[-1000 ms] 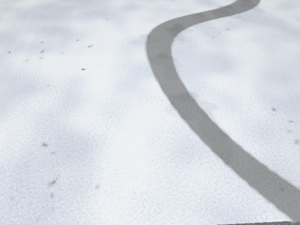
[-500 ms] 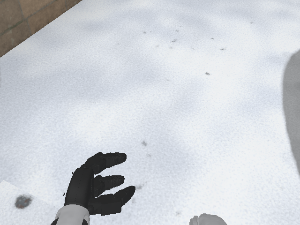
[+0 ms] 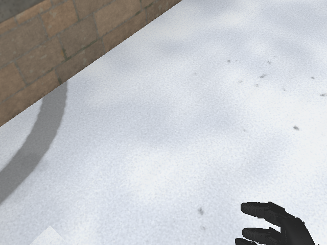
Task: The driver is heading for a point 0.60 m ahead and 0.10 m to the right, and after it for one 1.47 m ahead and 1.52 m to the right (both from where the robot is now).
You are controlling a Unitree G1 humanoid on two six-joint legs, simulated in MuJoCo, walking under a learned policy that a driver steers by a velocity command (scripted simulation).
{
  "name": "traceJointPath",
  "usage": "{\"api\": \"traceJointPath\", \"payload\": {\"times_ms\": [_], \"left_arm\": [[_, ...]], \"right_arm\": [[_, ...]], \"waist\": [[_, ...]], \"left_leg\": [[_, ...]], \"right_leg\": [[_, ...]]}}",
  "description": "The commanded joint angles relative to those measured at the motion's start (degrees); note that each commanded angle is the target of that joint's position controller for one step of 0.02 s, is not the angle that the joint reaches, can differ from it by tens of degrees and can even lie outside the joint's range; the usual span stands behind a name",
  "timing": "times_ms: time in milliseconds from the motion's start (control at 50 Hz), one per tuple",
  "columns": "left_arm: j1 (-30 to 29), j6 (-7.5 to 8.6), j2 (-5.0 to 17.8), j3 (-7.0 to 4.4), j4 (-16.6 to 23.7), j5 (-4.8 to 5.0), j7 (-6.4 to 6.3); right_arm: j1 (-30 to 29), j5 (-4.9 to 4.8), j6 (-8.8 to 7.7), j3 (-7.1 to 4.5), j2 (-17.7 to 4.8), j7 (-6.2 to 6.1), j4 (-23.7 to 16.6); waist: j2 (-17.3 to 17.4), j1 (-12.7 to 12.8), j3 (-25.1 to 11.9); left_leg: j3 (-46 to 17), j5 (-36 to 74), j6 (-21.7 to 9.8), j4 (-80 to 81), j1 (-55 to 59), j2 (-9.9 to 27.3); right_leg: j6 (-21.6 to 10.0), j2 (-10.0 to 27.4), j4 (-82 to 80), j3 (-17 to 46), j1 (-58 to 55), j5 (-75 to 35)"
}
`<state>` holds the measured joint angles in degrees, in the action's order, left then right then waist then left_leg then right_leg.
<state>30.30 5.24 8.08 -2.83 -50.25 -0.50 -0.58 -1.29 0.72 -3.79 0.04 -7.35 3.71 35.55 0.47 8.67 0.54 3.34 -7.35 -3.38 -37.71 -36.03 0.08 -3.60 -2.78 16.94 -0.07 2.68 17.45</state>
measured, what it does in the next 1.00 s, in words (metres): walks ahead, turning right: left foot, then right foot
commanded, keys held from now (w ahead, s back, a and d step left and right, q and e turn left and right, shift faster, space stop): w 0.10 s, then w+e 0.76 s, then w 0.02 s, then w+e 0.12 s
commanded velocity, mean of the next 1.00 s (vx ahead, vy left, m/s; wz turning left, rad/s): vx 0.50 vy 0.00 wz -0.38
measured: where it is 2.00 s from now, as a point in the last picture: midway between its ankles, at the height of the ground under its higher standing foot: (299, 141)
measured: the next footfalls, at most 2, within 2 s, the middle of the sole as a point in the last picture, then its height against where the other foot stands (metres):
left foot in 0.08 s outside the picture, level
right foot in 0.60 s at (233, 244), level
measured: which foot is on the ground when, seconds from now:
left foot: up 0.00-0.06, down 0.08-0.62, up 0.64-1.00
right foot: down 0.00-0.10, up 0.12-0.58, down 0.60-1.00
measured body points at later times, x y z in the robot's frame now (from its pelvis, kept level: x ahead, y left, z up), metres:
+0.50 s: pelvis +0.28 -0.01 -0.01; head +0.30 -0.01 +0.44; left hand +0.51 +0.18 -0.10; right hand +0.22 -0.26 -0.14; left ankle +0.15 +0.08 -0.74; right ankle +0.44 -0.16 -0.70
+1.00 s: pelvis +0.55 -0.11 +0.00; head +0.57 -0.14 +0.45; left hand +0.67 +0.14 -0.12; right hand +0.65 -0.40 -0.10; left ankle +0.77 -0.03 -0.68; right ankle +0.46 -0.13 -0.74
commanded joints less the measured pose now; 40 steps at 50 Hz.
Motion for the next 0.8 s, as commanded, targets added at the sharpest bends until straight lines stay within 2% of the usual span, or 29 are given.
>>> {"api": "traceJointPath", "payload": {"times_ms": [20,40,60,80,100,120,140,160,180,200,240,260,300,380,420,480,500,540,560,580,600,620,640,660,680,700,740,760,800], "left_arm": [[3.24,0.29,8.50,-1.61,0.78,0.44,0.10],[2.68,0.38,9.66,-1.93,1.02,0.73,-0.11],[1.07,0.43,10.74,-2.13,1.89,1.15,-0.31],[-1.69,0.63,10.17,-1.94,3.92,1.38,-0.52],[-1.79,0.83,4.52,-0.39,7.85,2.08,-0.42],[-0.52,0.53,7.49,-1.14,8.31,2.06,-0.65],[-4.73,0.10,9.58,-1.99,8.27,0.69,-0.58],[-7.88,0.38,8.10,-1.55,9.02,0.28,-0.20],[-8.59,-0.04,7.51,-1.51,8.96,0.09,0.10],[-8.35,-0.84,7.53,-1.66,9.01,-0.86,0.57],[-6.81,-2.31,6.56,-1.64,8.28,-1.70,1.34],[-8.49,-2.85,6.69,-1.65,8.93,-1.81,1.73],[-13.16,-3.22,6.84,-1.66,10.34,-1.88,2.21],[-20.07,-3.63,6.26,-0.92,12.19,-1.28,2.97],[-24.89,-3.59,6.21,-0.49,13.86,-0.96,3.52],[-30.81,-3.33,6.82,-0.34,16.49,-0.88,4.03],[-31.11,-3.27,6.93,-0.32,16.93,-0.97,4.05],[-28.99,-3.44,7.77,-0.69,17.21,-1.25,3.59],[-25.59,-3.44,8.75,-1.11,16.67,-1.52,3.28],[-18.66,-3.12,10.18,-1.89,15.16,-1.96,3.01],[-8.92,-2.67,12.77,-3.11,12.46,-2.64,2.42],[-3.77,-2.56,18.84,-4.77,12.20,-3.02,1.47],[-5.98,-2.91,22.04,-5.55,13.50,-0.80,1.17],[-6.75,-3.65,20.54,-5.48,13.47,-0.11,0.66],[-9.20,-3.71,17.65,-4.61,12.90,0.00,0.14],[-10.97,-3.58,15.22,-3.78,12.59,-0.02,0.17],[-13.82,-2.95,12.79,-2.77,12.85,0.53,0.42],[-13.72,-2.43,12.90,-2.63,12.64,0.52,0.66],[-11.93,-1.81,14.18,-2.84,11.59,0.21,0.87]], "right_arm": [[-3.58,0.03,-1.02,-1.90,-2.97,-1.19,-3.42],[1.09,0.42,-1.24,-2.46,-3.78,-1.64,-1.64],[7.27,1.39,-1.72,-3.32,-5.31,-2.19,0.03],[15.16,2.53,-2.02,-4.57,-8.60,-3.18,1.28],[22.09,4.14,-2.18,-5.44,-13.52,-3.91,1.00],[22.07,2.55,-1.59,-5.75,-13.62,-3.91,1.90],[19.28,1.43,-1.22,-5.17,-9.74,-3.75,1.49],[16.66,1.10,-1.78,-4.50,-7.25,-3.44,1.76],[15.58,1.09,-2.33,-4.07,-5.93,-3.30,2.46],[16.15,0.84,-2.81,-3.77,-5.20,-3.46,3.39],[17.52,0.53,-3.94,-3.71,-5.49,-3.47,4.83],[18.44,0.25,-4.10,-3.78,-6.80,-3.55,5.57],[20.76,0.49,-4.44,-3.91,-8.06,-3.43,7.10],[21.58,0.73,-4.17,-3.97,-9.88,-3.19,8.39],[23.28,0.54,-4.16,-3.98,-10.56,-3.39,9.31],[26.46,0.51,-3.72,-4.02,-11.78,-4.20,10.88],[27.08,0.51,-3.26,-4.09,-12.26,-4.52,11.45],[27.18,0.70,-2.41,-4.34,-14.21,-5.27,11.89],[27.08,0.89,-1.91,-4.60,-15.44,-5.64,11.99],[27.16,1.04,-1.22,-4.91,-16.59,-5.88,11.95],[26.59,0.94,-0.81,-5.00,-17.04,-6.05,10.91],[28.24,0.24,-0.90,-3.85,-12.44,-5.62,7.70],[26.83,0.13,-1.30,-3.75,-11.77,-4.61,4.07],[20.24,0.58,-1.67,-3.99,-13.02,-4.09,2.47],[17.75,0.06,-2.29,-3.34,-12.29,-3.90,1.78],[18.39,0.43,-2.47,-3.05,-11.66,-3.90,2.08],[20.67,2.27,-0.36,-2.76,-11.38,-3.66,2.71],[20.85,2.75,0.76,-2.72,-11.29,-3.47,2.70],[19.22,2.74,2.12,-2.37,-10.44,-3.16,2.27]], "waist": [[-8.68,-3.09,-3.35],[-8.25,-5.46,-5.92],[-7.34,-9.12,-8.63],[-5.63,-13.93,-12.13],[4.59,-15.17,-19.49],[9.12,-14.32,-19.34],[2.20,-13.20,-11.37],[0.70,-11.99,-7.05],[-0.14,-10.12,-4.21],[0.84,-8.73,-2.22],[2.24,-7.44,-0.72],[2.97,-7.04,0.68],[2.51,-7.65,2.69],[2.63,-8.34,2.82],[2.72,-9.83,3.53],[2.17,-11.56,5.77],[2.57,-11.57,5.68],[4.71,-9.93,2.91],[5.93,-8.33,0.31],[5.96,-5.18,-3.66],[3.58,-0.82,-9.44],[-5.22,-0.74,-17.07],[-14.38,-3.10,-22.84],[-6.38,-1.86,-18.13],[-2.47,-3.51,-10.70],[1.17,-6.47,-6.38],[0.41,-10.19,-3.80],[-0.19,-10.71,-3.67],[-1.12,-10.62,-2.36]], "left_leg": [[4.21,-1.79,-2.08,7.77,11.68,-5.57],[3.83,-1.78,-3.06,11.05,18.02,-6.66],[2.43,1.13,-4.19,14.19,28.10,-5.68],[-5.26,-3.00,-6.37,13.18,40.95,1.77],[-26.47,-6.14,-10.85,13.01,56.52,19.90],[-42.70,-7.29,-17.42,19.48,54.49,26.21],[-35.64,-9.30,-16.06,21.11,47.60,22.08],[-28.48,-6.16,-13.98,22.87,40.49,19.39],[-23.10,-2.89,-11.32,24.80,35.17,16.49],[-19.32,-0.81,-9.54,26.25,31.62,14.48],[-14.93,2.67,-7.84,28.10,28.35,12.79],[-12.78,3.90,-7.90,29.27,27.71,12.54],[-9.52,6.78,-7.77,30.87,27.62,12.51],[-1.37,17.99,-5.62,29.86,28.50,10.46],[1.09,18.91,-4.62,30.33,29.75,10.60],[3.43,19.07,-3.65,30.67,34.85,11.90],[4.45,23.56,-3.37,28.72,37.61,12.36],[6.53,42.80,-2.42,20.83,41.87,13.27],[7.45,51.34,-2.14,14.41,43.51,13.61],[8.45,52.87,-1.68,3.91,42.26,13.45],[9.30,43.23,-0.49,-10.13,33.92,12.17],[9.53,13.02,1.13,-29.24,16.18,7.84],[1.06,-23.66,3.37,-46.47,-1.34,-3.59],[-6.51,-17.98,3.13,-48.25,-8.57,0.00],[-5.75,-12.69,3.15,-45.08,-9.00,2.53],[-5.47,-10.90,3.30,-39.24,-5.84,4.38],[-5.64,-11.79,4.40,-33.85,0.41,6.12],[-5.18,-12.18,4.88,-32.12,1.43,6.14],[-4.22,-10.02,5.57,-27.86,0.50,6.21]], "right_leg": [[-5.73,11.75,5.04,5.76,-5.16,-50.81],[-5.28,11.36,10.57,4.95,-4.86,-53.72],[-4.25,10.77,17.56,3.65,-0.24,-51.19],[-3.44,10.40,27.00,3.39,10.70,-38.87],[-1.83,6.02,43.66,-0.18,27.12,-8.92],[-0.99,0.90,56.06,-0.35,37.00,10.61],[-1.23,3.72,58.23,2.90,40.69,5.44],[-0.92,4.71,56.66,4.43,39.10,1.75],[-0.52,5.80,54.29,4.76,37.14,0.20],[0.31,6.40,52.37,4.94,36.20,-0.15],[1.18,6.39,50.43,4.86,35.38,-1.35],[1.72,6.60,49.80,4.61,37.11,-2.21],[2.18,7.13,46.95,4.96,40.49,-6.79],[2.03,7.28,36.26,2.54,39.50,-16.84],[1.11,7.27,30.30,-0.11,37.63,-20.20],[-0.63,6.53,22.67,-4.01,36.30,-18.79],[-1.55,5.78,20.86,-5.11,35.70,-16.32],[-4.14,1.94,18.98,-8.05,30.68,-9.87],[-5.59,-0.38,18.42,-9.03,26.83,-6.45],[-7.16,-2.50,15.97,-8.65,18.69,-5.25],[-9.26,-1.68,13.76,-4.72,4.15,-5.25],[-13.64,12.94,14.38,14.63,-13.38,-1.69],[-21.70,23.12,4.52,44.80,-22.59,-8.12],[-19.62,20.86,1.65,39.48,-20.70,-9.82],[-17.80,19.82,1.39,30.79,-12.31,-14.64],[-15.08,16.83,0.59,25.44,-4.06,-19.45],[-12.92,12.13,-1.51,18.74,6.37,-22.85],[-12.95,11.11,-2.29,17.81,8.62,-23.74],[-12.91,9.58,-3.73,16.32,11.34,-24.43]]}}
